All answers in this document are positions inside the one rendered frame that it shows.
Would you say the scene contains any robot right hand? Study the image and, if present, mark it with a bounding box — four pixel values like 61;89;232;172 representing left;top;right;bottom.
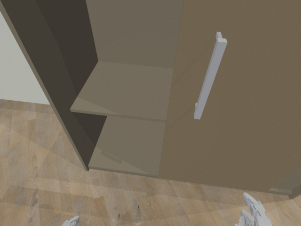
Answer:
235;193;273;226

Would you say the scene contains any handle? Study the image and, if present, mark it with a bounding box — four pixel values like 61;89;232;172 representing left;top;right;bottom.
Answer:
194;32;227;119

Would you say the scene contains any wardrobe door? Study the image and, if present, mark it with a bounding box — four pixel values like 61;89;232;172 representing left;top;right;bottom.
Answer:
158;0;301;192
272;167;301;190

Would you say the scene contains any robot left hand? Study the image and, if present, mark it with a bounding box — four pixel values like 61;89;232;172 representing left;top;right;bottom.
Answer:
62;216;80;226

